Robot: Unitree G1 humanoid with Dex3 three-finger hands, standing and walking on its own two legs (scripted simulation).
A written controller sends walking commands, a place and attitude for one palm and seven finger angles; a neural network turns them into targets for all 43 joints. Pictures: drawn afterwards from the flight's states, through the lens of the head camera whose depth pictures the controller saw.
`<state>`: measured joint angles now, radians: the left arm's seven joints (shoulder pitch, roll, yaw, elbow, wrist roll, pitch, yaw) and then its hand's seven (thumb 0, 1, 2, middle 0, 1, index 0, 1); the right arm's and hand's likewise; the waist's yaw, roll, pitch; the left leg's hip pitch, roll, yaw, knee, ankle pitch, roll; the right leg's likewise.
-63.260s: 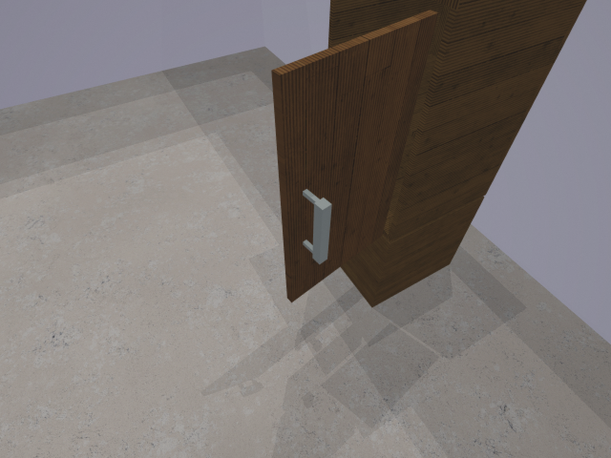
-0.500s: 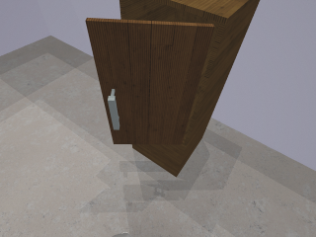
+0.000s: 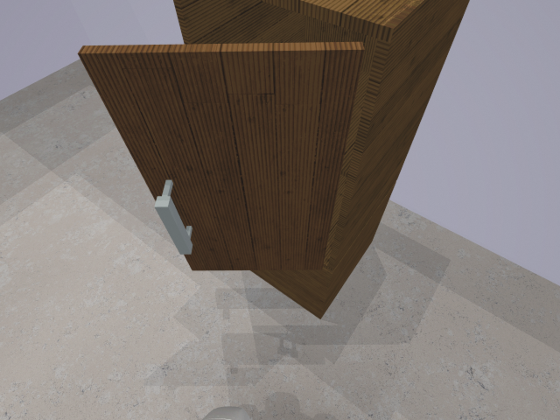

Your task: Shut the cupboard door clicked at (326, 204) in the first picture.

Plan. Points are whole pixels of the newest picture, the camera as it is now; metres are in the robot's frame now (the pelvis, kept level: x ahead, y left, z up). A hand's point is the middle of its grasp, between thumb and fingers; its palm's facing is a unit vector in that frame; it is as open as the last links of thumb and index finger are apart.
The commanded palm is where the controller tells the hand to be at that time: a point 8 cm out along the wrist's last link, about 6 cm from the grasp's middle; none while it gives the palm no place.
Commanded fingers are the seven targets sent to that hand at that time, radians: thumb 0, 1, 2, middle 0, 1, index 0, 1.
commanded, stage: come to a stop and stand still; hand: left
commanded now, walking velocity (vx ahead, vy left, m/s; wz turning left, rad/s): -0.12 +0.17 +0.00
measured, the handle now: (177, 219) +0.44 +0.23 -0.06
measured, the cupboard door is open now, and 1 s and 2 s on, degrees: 36 36 36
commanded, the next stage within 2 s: look again from close up in 0.52 s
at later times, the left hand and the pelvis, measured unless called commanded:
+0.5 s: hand out of the picture +0.01 +0.24 -0.17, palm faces +0.06 -0.97 -0.23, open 7.4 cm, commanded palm none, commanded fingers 0.00 0.90 0.90 -0.20 -0.30 -0.20 -0.30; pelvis -0.03 +0.03 +0.01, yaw +0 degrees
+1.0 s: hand out of the picture -0.04 +0.23 -0.17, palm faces +0.01 -0.98 -0.22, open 7.4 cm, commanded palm none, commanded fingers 0.00 0.90 0.90 -0.20 -0.30 -0.20 -0.30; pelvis -0.08 +0.04 +0.00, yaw +0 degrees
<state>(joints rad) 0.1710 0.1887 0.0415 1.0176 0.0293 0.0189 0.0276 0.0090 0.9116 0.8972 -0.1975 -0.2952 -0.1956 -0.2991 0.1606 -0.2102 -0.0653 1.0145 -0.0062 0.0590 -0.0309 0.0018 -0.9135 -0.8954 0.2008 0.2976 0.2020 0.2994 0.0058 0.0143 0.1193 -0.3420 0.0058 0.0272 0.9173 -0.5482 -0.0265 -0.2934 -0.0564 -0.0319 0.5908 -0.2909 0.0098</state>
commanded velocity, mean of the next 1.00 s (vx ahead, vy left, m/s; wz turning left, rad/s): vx -0.01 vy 0.01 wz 0.00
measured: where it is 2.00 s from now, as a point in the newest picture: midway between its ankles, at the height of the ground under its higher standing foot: outside the picture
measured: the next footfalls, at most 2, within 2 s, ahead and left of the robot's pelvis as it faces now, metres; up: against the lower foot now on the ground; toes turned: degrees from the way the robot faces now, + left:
left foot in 0.24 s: +0.02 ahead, +0.16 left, +0.00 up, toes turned -5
right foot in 0.52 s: +0.02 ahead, -0.08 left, +0.00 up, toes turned -4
